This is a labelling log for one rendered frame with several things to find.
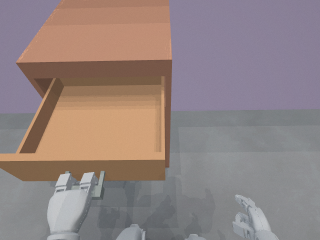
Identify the robot right hand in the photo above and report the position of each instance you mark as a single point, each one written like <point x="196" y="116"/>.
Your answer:
<point x="246" y="226"/>

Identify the drawer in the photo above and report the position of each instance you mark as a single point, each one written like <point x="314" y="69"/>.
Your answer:
<point x="94" y="124"/>

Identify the cabinet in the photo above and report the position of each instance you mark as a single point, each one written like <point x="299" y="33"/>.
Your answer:
<point x="103" y="38"/>

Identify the left robot thigh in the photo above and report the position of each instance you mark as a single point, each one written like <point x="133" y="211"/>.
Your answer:
<point x="132" y="233"/>

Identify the handle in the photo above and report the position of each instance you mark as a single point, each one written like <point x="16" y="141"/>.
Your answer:
<point x="97" y="193"/>

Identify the robot right forearm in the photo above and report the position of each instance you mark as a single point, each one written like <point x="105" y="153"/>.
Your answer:
<point x="265" y="235"/>

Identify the robot left hand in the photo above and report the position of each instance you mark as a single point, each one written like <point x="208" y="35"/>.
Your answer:
<point x="67" y="209"/>

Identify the robot left shin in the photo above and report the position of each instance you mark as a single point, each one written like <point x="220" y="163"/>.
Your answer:
<point x="134" y="225"/>

